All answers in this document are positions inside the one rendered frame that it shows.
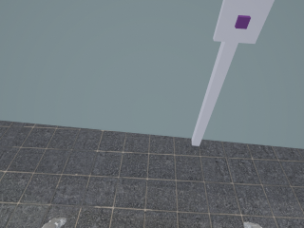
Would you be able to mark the button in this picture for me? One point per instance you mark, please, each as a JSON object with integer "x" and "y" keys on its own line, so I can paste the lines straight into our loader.
{"x": 242, "y": 22}

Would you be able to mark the left robot hand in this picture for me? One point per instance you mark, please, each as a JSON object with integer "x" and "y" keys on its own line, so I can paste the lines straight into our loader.
{"x": 55, "y": 223}

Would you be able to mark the panel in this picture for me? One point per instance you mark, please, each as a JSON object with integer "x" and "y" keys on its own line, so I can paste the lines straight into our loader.
{"x": 229, "y": 36}

